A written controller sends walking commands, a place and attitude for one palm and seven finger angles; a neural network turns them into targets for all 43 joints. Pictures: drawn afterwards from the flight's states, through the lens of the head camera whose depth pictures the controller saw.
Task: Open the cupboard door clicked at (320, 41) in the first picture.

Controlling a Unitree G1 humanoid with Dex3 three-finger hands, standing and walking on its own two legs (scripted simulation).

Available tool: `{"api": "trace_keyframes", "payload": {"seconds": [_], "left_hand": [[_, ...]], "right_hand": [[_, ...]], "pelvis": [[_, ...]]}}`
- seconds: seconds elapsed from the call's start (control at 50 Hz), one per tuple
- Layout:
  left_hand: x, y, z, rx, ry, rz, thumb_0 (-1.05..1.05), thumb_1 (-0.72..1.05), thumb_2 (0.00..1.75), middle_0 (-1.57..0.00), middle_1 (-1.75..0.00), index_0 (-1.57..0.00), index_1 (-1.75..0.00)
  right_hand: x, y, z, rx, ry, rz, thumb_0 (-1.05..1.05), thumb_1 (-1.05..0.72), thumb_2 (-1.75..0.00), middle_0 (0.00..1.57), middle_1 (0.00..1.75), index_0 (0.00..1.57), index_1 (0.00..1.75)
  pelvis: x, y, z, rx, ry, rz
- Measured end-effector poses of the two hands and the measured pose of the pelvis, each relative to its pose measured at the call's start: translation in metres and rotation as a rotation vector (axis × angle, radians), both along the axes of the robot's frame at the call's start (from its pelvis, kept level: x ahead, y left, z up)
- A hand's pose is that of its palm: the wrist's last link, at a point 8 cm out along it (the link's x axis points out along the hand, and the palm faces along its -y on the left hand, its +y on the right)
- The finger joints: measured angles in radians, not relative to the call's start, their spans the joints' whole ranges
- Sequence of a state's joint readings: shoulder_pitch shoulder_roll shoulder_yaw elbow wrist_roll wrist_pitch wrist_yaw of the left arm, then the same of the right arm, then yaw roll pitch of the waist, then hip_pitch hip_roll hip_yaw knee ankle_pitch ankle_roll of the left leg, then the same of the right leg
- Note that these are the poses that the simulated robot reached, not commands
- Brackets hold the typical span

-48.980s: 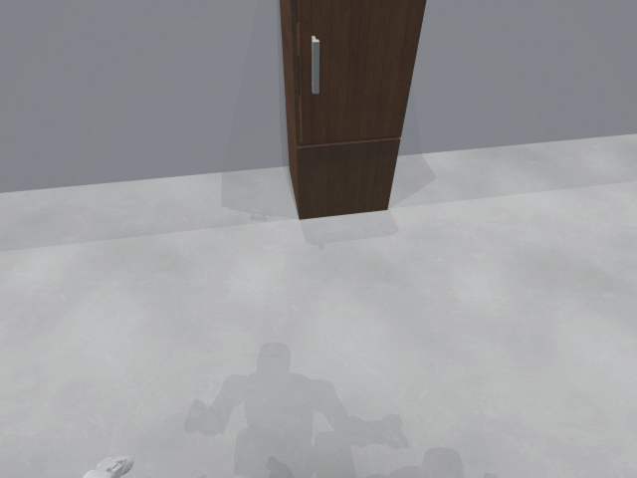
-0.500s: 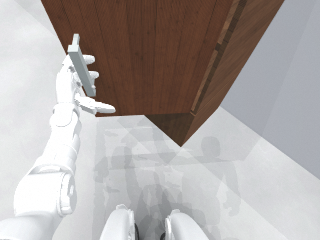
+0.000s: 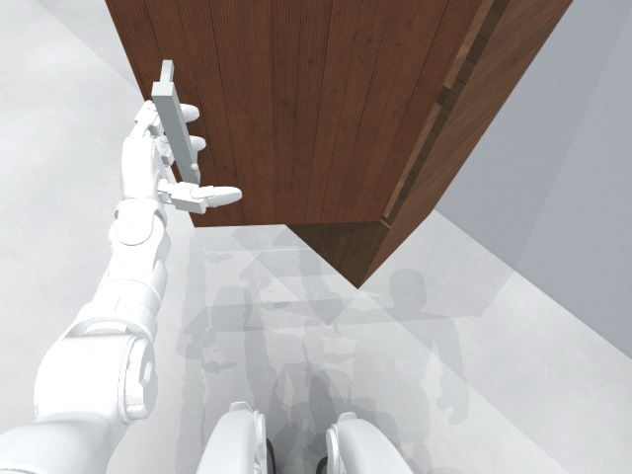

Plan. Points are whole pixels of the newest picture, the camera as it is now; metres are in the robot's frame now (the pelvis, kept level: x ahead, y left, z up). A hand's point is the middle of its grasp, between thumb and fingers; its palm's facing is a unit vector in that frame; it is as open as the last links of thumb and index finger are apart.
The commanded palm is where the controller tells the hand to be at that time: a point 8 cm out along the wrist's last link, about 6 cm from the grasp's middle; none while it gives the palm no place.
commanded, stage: close the thumb around the handle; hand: left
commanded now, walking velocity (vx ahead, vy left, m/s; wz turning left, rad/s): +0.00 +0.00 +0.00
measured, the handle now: (181, 129) +0.54 +0.15 +0.06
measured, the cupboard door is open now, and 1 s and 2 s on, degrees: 48 64 88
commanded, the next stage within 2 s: pull the door open along its arc in 0.46 s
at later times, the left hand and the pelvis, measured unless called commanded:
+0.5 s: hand (199, 166) +0.49 +0.12 +0.05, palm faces +0.05 -1.00 -0.01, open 5.7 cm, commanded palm +0.46 +0.17 +0.06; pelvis +0.00 +0.00 +0.00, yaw +0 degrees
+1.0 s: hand (215, 226) +0.40 +0.10 +0.06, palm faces +0.07 -1.00 +0.04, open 6.0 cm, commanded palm +0.35 +0.16 +0.06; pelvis +0.01 -0.01 +0.02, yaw -1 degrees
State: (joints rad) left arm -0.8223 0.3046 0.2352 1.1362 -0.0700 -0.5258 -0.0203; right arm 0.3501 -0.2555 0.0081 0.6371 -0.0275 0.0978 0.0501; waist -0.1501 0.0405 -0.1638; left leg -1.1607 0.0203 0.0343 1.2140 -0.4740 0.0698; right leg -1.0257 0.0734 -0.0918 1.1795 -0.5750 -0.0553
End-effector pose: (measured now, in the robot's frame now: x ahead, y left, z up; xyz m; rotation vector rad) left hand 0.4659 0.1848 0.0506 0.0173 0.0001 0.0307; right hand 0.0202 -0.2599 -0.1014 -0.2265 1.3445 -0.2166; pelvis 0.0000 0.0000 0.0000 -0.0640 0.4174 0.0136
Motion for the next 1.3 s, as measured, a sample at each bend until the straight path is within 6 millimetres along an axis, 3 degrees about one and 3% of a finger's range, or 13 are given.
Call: {"api": "trace_keyframes", "payload": {"seconds": [0.38,0.64,0.78,0.96,1.06,1.16,1.3], "left_hand": [[-0.002,-0.004,0.004,0.007,-0.018,0.009,0.01,0.7,0.82,-0.38,-1.33,-0.38,-1.33],[-0.008,-0.009,0.005,-0.003,-0.008,0.028,0.01,0.74,0.82,-0.37,-1.35,-0.35,-1.34],[-0.026,-0.012,0.004,-0.006,-0.014,0.026,0.01,0.74,0.79,-0.37,-1.35,-0.35,-1.35],[-0.08,-0.025,0.004,-0.023,-0.013,-0.02,0.01,0.71,0.74,-0.37,-1.35,-0.35,-1.34],[-0.111,-0.044,0.001,-0.118,-0.006,0.158,0.01,0.68,0.74,-0.37,-1.34,-0.37,-1.33],[-0.134,-0.063,0.003,-0.068,-0.026,0.275,0.01,0.68,0.76,-0.37,-1.33,-0.36,-1.32],[-0.162,-0.086,0.007,-0.038,0.006,0.342,0.01,0.68,0.76,-0.35,-1.32,-0.36,-1.33]], "right_hand": [[-0.008,0.007,-0.002,0.023,0.017,-0.013,0.0,-0.91,-0.9,0.2,0.3,0.2,0.3],[-0.004,-0.003,0.0,0.014,-0.007,-0.014,0.0,-0.91,-0.9,0.2,0.3,0.2,0.3],[0.005,-0.004,0.001,0.042,-0.026,-0.013,0.0,-0.91,-0.9,0.2,0.3,0.2,0.3],[0.049,-0.002,0.013,0.077,-0.139,0.026,0.0,-0.91,-0.9,0.2,0.3,0.2,0.3],[0.088,0.001,0.019,0.084,-0.238,0.104,0.0,-0.91,-0.9,0.2,0.3,0.2,0.3],[0.125,0.007,0.02,0.108,-0.328,0.184,0.0,-0.91,-0.9,0.2,0.3,0.2,0.3],[0.155,0.018,0.02,0.152,-0.41,0.238,0.0,-0.91,-0.9,0.2,0.3,0.2,0.3]], "pelvis": [[0.0,0.002,0.001,0.003,-0.006,-0.007],[-0.001,-0.004,0.003,0.01,-0.014,-0.009],[0.003,-0.007,0.007,0.021,-0.027,-0.018],[0.011,-0.013,0.019,0.039,-0.072,-0.026],[0.012,-0.016,0.022,0.046,-0.087,-0.021],[0.011,-0.021,0.018,0.055,-0.089,-0.009],[0.011,-0.032,0.017,0.068,-0.116,0.01]]}}
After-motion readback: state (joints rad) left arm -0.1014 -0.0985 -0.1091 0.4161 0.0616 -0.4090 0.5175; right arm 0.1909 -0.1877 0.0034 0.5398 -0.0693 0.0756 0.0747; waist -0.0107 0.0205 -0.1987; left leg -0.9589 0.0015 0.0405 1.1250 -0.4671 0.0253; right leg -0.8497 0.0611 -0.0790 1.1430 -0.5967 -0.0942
